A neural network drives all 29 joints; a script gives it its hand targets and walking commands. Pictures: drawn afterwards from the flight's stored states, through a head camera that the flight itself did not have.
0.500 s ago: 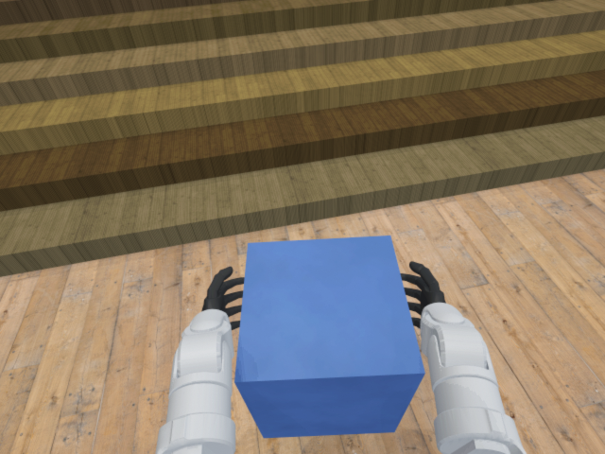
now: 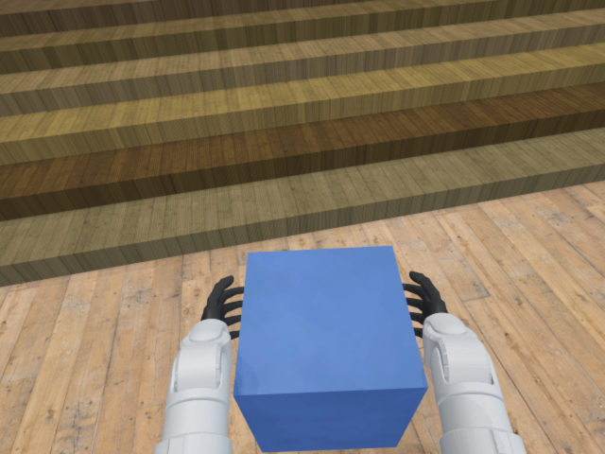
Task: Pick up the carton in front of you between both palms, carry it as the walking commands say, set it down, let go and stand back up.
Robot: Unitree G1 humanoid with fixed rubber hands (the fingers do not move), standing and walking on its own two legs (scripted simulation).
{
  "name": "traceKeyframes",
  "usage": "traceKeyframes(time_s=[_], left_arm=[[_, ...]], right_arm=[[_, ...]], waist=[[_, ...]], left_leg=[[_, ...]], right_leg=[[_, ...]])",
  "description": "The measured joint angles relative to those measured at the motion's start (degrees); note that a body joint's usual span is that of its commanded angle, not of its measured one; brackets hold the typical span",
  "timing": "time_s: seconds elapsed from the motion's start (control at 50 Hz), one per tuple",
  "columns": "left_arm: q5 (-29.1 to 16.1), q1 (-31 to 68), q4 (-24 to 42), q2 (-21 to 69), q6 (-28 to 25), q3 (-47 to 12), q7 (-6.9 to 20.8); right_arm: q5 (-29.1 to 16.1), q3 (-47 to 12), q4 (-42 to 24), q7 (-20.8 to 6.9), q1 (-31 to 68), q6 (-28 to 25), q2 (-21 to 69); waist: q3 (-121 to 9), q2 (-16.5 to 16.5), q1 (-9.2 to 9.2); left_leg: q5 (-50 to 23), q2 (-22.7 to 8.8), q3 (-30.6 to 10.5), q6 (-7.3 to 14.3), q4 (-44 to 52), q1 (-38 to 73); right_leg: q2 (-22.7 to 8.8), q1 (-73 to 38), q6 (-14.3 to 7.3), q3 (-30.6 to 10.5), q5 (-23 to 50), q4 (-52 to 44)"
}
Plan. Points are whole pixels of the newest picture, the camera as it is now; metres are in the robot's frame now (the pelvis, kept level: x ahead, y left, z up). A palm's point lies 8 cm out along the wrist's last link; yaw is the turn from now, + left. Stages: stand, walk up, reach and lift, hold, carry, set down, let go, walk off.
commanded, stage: reach and lift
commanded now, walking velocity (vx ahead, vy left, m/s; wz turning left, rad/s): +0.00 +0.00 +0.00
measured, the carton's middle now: (324, 353) +0.29 +0.00 -0.04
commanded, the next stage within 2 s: hold in 0.18 s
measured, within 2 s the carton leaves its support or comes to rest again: neither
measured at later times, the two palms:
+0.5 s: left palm (209, 333) +0.27 +0.15 +0.05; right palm (438, 326) +0.27 -0.15 +0.05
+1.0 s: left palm (210, 330) +0.28 +0.15 +0.05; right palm (438, 322) +0.28 -0.15 +0.05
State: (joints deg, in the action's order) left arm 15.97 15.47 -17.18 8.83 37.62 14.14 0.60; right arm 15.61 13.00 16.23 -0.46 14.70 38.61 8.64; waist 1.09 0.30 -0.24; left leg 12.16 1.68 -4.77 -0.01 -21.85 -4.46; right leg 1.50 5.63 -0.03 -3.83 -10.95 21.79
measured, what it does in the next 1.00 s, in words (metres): stands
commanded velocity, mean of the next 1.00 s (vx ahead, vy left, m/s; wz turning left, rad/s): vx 0.00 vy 0.00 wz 0.00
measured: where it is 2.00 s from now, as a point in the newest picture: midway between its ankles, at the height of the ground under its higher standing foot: outside the picture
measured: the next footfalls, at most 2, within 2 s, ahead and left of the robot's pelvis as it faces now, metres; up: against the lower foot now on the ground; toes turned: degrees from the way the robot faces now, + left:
right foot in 1.88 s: +0.21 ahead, -0.09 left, +0.00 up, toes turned -8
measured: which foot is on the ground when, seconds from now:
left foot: down 0.00-1.00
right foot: down 0.00-1.00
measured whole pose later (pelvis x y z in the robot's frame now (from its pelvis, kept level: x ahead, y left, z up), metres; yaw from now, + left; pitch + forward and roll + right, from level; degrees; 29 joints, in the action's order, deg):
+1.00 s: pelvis -0.01 +0.00 +0.00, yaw +0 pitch -8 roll +0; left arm 15.9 15.9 -12.9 8.9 43.0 13.7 0.9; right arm 15.4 12.6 12.3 -0.7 15.4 43.9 8.8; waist 2.3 0.4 -0.1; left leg 11.6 1.5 -5.1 -0.2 -21.5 -1.9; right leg 1.7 2.7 -0.2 -3.6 -10.2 20.9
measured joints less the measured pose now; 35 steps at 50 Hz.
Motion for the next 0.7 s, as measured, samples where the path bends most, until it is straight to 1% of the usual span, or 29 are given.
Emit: traceKeyframes(time_s=[0.2,0.34,0.48,0.7], left_arm=[[-0.26,-0.16,1.28,-0.04,1.50,-0.39,-0.06],[-1.43,-1.79,5.63,-0.41,4.22,-2.18,-0.32],[-0.53,-0.14,3.84,-0.05,5.75,-0.71,0.06],[-0.10,1.90,2.90,0.46,4.97,1.08,0.30]], right_arm=[[-0.38,-0.29,-1.17,0.10,-0.12,1.42,-0.03],[-1.52,-2.16,-5.26,0.41,-1.70,3.93,-0.37],[-0.59,-0.75,-3.50,0.03,0.11,5.66,0.01],[-0.21,1.07,-2.59,-0.20,2.17,4.96,0.51]], waist=[[0.22,-0.04,0.05],[-0.25,0.08,0.19],[0.57,0.08,0.14],[1.54,0.09,0.18]], left_leg=[[-0.18,0.00,-0.05,0.00,0.29,0.91],[-0.85,-0.14,-0.06,-0.02,1.58,2.48],[-0.82,-0.03,-0.15,-0.01,0.75,2.96],[-0.53,-0.01,-0.21,-0.08,-0.89,1.73]], right_leg=[[-0.01,-0.92,-0.01,0.02,0.17,-0.30],[0.03,-2.62,0.01,-0.03,1.01,-1.88],[-0.01,-3.13,-0.01,0.09,0.92,-1.03],[0.10,-1.99,-0.04,0.16,0.72,0.44]])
